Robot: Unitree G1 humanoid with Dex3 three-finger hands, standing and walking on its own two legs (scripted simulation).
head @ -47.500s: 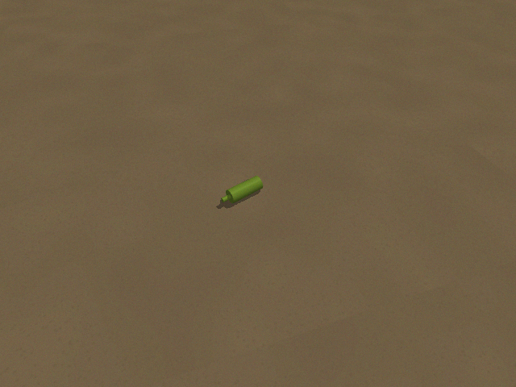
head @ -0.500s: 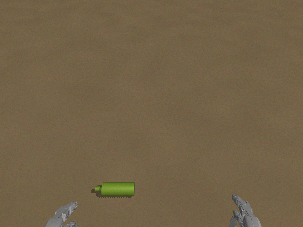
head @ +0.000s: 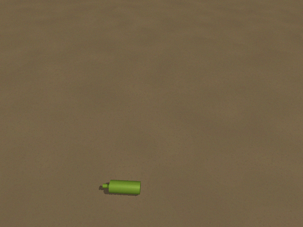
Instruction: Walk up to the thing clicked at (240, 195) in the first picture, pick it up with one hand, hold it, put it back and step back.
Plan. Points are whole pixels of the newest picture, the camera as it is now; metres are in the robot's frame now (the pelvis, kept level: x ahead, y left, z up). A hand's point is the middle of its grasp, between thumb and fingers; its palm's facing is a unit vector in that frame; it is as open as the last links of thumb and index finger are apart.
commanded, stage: stand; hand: left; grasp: from above
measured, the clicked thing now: (121, 186) +0.54 +0.20 -0.71
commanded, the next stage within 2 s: none
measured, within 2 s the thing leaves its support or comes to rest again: neither
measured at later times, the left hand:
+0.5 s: hand out of the picture +0.03 +0.24 -0.14, palm faces +0.03 -0.94 -0.34, open 7.4 cm
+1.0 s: hand out of the picture +0.06 +0.22 -0.13, palm faces +0.01 -0.94 -0.33, open 7.4 cm
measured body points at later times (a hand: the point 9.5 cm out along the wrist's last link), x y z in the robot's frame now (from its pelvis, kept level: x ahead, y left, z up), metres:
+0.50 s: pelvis -0.01 -0.01 +0.02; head -0.02 -0.01 +0.47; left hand +0.03 +0.28 -0.11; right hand +0.05 -0.29 -0.12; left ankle +0.01 +0.11 -0.72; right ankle +0.01 -0.15 -0.72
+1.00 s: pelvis +0.00 -0.02 +0.03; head +0.00 -0.03 +0.48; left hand +0.06 +0.27 -0.11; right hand +0.05 -0.31 -0.12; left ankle +0.01 +0.11 -0.72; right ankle +0.01 -0.15 -0.72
